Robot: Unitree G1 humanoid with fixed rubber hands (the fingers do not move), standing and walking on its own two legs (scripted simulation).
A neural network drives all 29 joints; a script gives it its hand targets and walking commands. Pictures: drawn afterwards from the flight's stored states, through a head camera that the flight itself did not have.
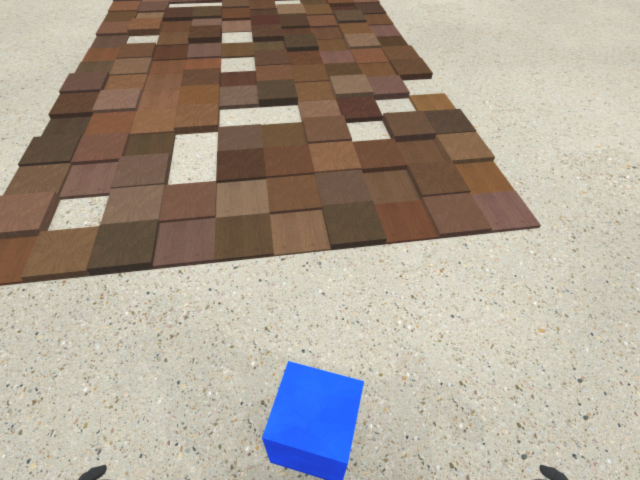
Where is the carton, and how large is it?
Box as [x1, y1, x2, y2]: [262, 361, 363, 479]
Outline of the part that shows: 288,361 262,436 270,462 325,479 342,479 348,460 363,381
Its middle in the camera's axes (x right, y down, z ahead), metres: -0.02 +0.50 +1.07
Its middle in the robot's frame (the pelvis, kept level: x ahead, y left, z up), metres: +0.39 +0.01 -0.66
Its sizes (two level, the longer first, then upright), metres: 0.210 0.200 0.250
